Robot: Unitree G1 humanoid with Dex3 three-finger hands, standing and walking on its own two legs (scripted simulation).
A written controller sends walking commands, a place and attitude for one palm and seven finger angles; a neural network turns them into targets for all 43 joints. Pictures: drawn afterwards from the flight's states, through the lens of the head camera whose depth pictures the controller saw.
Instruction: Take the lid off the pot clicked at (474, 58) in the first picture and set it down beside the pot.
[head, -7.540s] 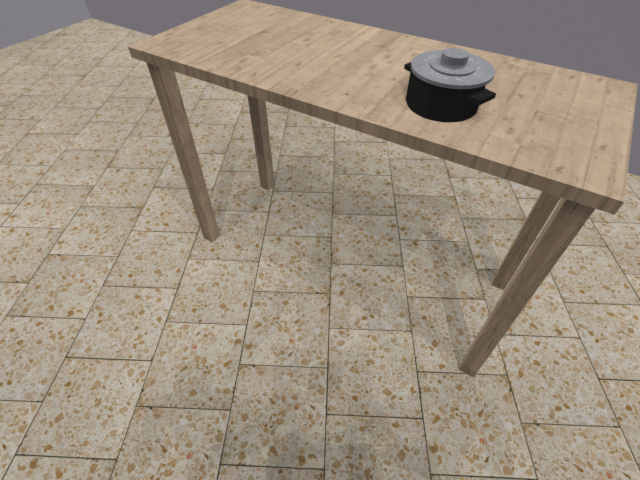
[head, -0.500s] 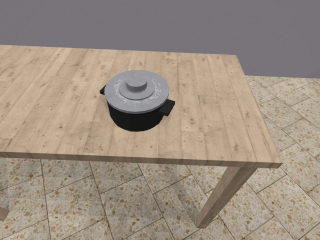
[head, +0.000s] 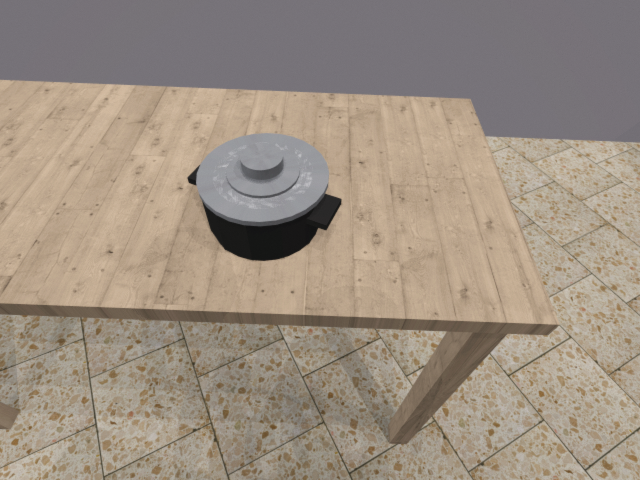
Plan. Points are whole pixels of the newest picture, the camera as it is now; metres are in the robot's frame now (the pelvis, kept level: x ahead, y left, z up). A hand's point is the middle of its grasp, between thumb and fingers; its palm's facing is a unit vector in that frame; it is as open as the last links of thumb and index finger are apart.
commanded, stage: look again from close up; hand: left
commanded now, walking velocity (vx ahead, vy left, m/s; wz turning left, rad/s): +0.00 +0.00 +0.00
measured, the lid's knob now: (262, 160) +0.46 +0.12 +0.15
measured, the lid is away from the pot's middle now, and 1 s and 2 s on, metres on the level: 0.00 0.00 0.00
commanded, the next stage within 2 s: lift the closed hand beside the body in 0.84 s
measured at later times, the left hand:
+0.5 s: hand out of the picture +0.03 +0.16 -0.18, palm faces +0.01 -0.98 -0.21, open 7.4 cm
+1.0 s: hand out of the picture +0.06 +0.17 -0.16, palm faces +0.11 -0.97 -0.22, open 7.3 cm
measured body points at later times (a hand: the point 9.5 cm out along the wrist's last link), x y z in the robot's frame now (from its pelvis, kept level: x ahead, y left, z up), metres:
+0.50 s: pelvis +0.01 -0.02 +0.00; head +0.04 -0.01 +0.45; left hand +0.04 +0.21 -0.16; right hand +0.03 -0.25 -0.15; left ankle +0.00 +0.09 -0.73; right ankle -0.02 -0.15 -0.73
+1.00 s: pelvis +0.02 -0.02 +0.00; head +0.05 -0.01 +0.45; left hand +0.06 +0.22 -0.14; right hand +0.05 -0.25 -0.15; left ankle +0.00 +0.09 -0.73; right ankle -0.02 -0.15 -0.73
